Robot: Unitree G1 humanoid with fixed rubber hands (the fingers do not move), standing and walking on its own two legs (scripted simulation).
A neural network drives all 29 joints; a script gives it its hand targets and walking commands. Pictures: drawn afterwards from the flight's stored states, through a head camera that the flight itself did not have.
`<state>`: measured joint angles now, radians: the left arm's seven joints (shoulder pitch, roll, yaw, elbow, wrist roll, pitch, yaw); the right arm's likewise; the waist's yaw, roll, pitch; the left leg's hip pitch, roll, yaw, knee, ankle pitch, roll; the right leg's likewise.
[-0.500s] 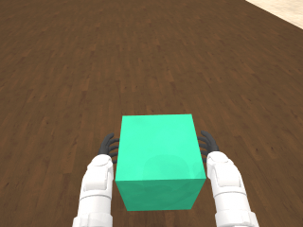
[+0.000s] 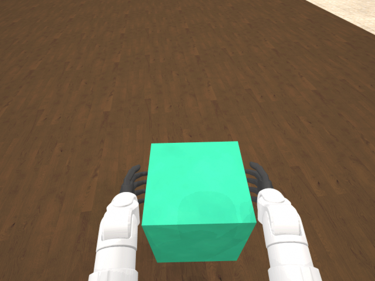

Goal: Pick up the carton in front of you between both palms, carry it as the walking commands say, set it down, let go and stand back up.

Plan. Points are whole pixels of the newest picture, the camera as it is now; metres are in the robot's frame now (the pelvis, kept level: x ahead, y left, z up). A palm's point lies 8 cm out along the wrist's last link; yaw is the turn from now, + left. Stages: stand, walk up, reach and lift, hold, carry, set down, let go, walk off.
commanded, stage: carry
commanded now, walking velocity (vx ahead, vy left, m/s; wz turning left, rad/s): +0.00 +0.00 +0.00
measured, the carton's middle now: (195, 204) +0.31 +0.00 -0.04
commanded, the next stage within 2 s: hold in 0.12 s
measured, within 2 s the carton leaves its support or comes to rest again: neither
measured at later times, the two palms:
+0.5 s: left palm (111, 218) +0.24 +0.18 +0.04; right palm (250, 195) +0.28 -0.12 +0.04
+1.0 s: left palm (124, 210) +0.25 +0.15 +0.05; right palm (260, 187) +0.30 -0.14 +0.04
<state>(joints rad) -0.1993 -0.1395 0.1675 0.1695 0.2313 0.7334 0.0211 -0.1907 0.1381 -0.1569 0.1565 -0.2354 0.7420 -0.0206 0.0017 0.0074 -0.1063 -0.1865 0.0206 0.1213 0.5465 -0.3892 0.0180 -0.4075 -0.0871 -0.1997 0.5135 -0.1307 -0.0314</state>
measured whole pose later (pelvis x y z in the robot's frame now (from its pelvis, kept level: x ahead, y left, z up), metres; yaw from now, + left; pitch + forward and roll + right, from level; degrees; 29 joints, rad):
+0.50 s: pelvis -0.02 -0.01 +0.01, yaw +8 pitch -7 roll +0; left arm -0.21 -0.14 0.20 0.23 0.22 0.65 0.01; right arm -0.20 0.14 -0.15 0.16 -0.25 0.71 -0.03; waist 0.00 0.06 0.07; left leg -0.02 0.00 -0.02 0.43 -0.30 0.01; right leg -0.16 -0.03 -0.05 0.36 -0.08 0.00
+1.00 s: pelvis -0.02 -0.05 +0.01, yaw +10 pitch -7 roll +0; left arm -0.31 -0.16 0.28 0.35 0.29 0.62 -0.02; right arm -0.29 0.16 -0.23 0.26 -0.29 0.70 -0.02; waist -0.01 0.07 0.06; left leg -0.02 0.02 -0.08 0.44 -0.29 0.01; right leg -0.16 0.00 -0.10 0.36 -0.09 -0.04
